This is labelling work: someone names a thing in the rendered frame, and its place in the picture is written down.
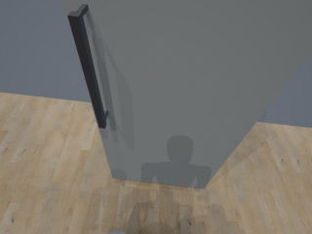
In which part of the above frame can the fridge door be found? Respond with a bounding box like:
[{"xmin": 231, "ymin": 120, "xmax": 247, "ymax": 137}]
[{"xmin": 61, "ymin": 0, "xmax": 312, "ymax": 189}]

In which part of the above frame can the handle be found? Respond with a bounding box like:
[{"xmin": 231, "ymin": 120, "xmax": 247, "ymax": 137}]
[{"xmin": 67, "ymin": 4, "xmax": 108, "ymax": 129}]

